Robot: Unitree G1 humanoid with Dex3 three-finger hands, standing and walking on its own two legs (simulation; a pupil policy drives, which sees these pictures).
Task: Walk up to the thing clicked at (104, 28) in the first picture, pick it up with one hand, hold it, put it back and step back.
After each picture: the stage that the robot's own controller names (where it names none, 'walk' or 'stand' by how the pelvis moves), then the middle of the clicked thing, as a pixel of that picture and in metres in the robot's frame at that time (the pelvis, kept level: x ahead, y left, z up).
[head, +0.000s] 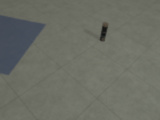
stand; (103, 32) +1.60 -0.32 -0.66
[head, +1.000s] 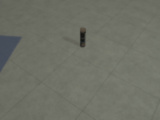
walk; (82, 37) +1.50 +0.04 -0.64
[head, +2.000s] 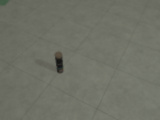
walk; (59, 63) +1.01 +0.24 -0.65
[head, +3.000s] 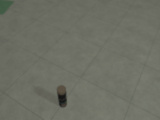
walk; (62, 97) +0.63 +0.15 -0.64
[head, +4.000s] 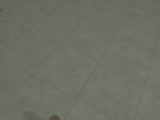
stand; out of the picture +0.41 +0.15 -0.64
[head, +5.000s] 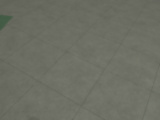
stand; out of the picture +0.40 +0.13 -0.65
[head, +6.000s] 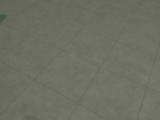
stand; out of the picture +0.41 +0.14 -0.66
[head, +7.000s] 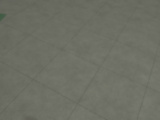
stand; out of the picture +0.40 +0.15 -0.66
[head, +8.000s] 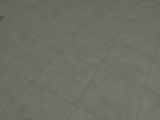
stand; out of the picture +0.39 +0.15 -0.66
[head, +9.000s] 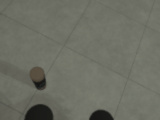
go down; (39, 79) +0.43 +0.18 -0.42
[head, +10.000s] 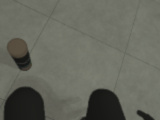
go down; (21, 57) +0.46 +0.23 -0.29
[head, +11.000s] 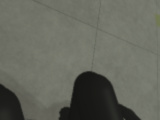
close in; out of the picture +0.44 +0.28 -0.17
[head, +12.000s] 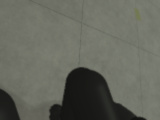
close; out of the picture +0.43 +0.30 -0.16
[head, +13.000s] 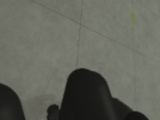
lift; out of the picture +0.39 +0.29 -0.16
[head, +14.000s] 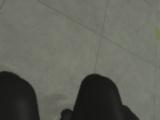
lift; out of the picture +0.31 +0.27 -0.13
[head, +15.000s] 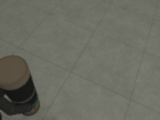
lift; (22, 92) +0.30 +0.17 +0.05
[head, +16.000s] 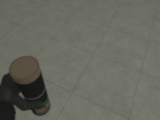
hold; (34, 90) +0.32 +0.14 +0.05
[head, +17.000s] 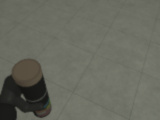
hold; (36, 93) +0.31 +0.15 +0.04
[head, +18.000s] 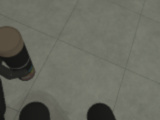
crouch; (18, 59) +0.41 +0.19 -0.04
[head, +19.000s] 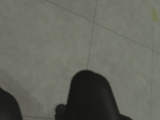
lower; out of the picture +0.41 +0.30 -0.16
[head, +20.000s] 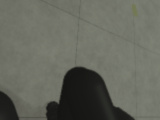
lower; out of the picture +0.42 +0.31 -0.17
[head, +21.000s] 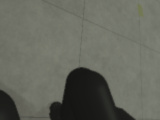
lower; out of the picture +0.41 +0.31 -0.16
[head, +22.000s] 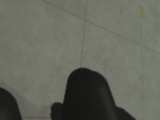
lower; out of the picture +0.40 +0.30 -0.16
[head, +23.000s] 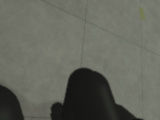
loosen; out of the picture +0.39 +0.30 -0.16
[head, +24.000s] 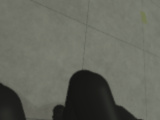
open; out of the picture +0.40 +0.27 -0.17
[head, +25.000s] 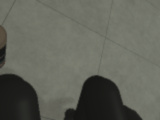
stand; out of the picture +0.41 +0.25 -0.18
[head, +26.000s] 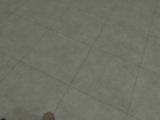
stand; out of the picture +0.36 +0.14 -0.56
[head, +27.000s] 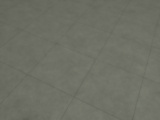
stand; out of the picture +0.37 +0.15 -0.60
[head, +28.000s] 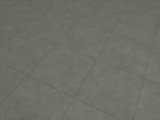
stand; out of the picture +0.36 +0.15 -0.60
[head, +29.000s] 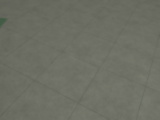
walk; out of the picture +0.39 +0.13 -0.66
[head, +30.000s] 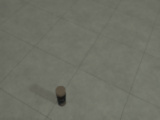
walk; (61, 96) +0.52 +0.11 -0.64
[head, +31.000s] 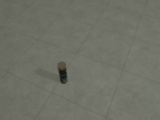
walk; (62, 73) +0.81 +0.18 -0.64
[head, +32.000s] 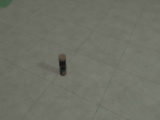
stand; (62, 65) +1.03 +0.17 -0.64
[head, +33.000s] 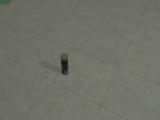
stand; (64, 64) +1.02 +0.14 -0.66
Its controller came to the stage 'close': yes
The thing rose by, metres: 0.69
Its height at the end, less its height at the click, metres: +0.00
